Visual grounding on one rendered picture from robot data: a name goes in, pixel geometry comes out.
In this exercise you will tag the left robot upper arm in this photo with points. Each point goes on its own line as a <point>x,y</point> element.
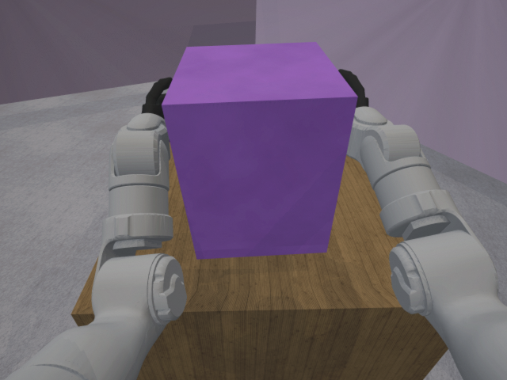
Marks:
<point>134,298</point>

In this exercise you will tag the robot right forearm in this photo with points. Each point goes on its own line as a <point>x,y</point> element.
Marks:
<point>412,203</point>

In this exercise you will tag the pedestal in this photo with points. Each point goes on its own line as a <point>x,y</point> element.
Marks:
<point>311,316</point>

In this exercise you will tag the right robot hand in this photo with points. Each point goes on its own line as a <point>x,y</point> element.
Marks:
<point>354,83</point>

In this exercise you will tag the carton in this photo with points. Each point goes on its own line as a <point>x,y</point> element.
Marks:
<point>259,135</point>

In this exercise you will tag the right robot upper arm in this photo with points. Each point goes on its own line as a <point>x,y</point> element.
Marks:
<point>448,279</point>

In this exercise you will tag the robot left forearm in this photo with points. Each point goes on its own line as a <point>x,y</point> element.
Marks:
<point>138,190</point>

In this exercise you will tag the left robot hand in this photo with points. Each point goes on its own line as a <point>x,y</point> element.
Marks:
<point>155,97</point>

